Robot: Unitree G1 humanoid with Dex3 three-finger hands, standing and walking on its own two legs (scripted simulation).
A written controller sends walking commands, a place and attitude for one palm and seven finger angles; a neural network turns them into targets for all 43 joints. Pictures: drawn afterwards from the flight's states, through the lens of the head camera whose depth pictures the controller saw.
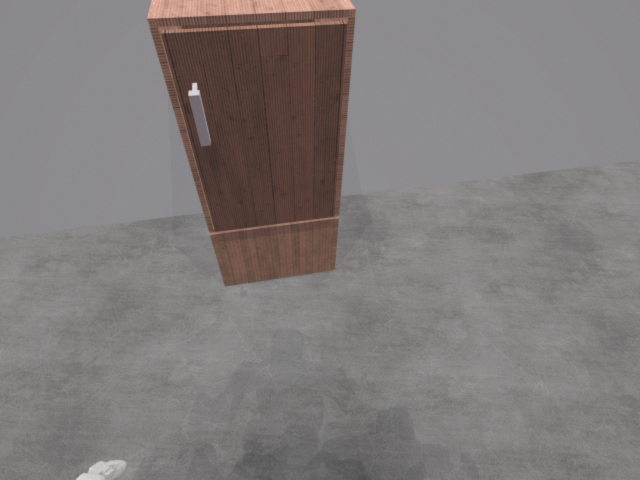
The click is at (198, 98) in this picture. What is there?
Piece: cupboard door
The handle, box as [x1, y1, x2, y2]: [188, 83, 210, 145]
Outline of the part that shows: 192,83 192,89 188,92 188,96 201,145 208,145 210,144 210,139 199,90 197,89 196,83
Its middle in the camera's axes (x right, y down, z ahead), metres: -0.28 -0.29 +0.89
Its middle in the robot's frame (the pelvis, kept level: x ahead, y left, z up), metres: +0.85 +0.32 -0.01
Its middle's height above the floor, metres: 0.76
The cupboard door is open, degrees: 0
